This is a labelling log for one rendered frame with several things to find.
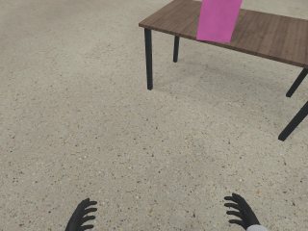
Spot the robot right hand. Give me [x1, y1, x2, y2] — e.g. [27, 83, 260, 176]
[224, 193, 261, 231]

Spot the carton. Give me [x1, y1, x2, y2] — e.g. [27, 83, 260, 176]
[196, 0, 243, 42]

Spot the robot left hand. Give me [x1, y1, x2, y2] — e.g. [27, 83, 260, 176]
[65, 197, 97, 231]

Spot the table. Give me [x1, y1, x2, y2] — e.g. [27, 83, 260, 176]
[139, 0, 308, 141]

